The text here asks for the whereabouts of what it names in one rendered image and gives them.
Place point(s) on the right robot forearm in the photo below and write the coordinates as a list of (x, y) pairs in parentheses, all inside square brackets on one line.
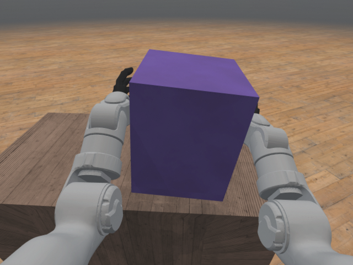
[(278, 177)]

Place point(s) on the left robot upper arm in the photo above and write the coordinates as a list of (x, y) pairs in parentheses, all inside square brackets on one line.
[(86, 212)]

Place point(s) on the carton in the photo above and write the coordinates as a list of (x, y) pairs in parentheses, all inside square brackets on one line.
[(189, 116)]

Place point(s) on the right robot hand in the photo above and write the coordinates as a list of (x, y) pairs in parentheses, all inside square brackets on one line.
[(257, 110)]

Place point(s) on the pedestal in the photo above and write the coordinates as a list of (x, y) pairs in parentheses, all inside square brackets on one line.
[(155, 229)]

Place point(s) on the left robot hand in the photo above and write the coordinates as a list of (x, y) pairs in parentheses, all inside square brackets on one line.
[(122, 81)]

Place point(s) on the right robot upper arm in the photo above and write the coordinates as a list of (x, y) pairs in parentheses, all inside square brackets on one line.
[(299, 233)]

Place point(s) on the left robot forearm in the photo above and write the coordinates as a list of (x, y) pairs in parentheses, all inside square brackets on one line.
[(99, 159)]

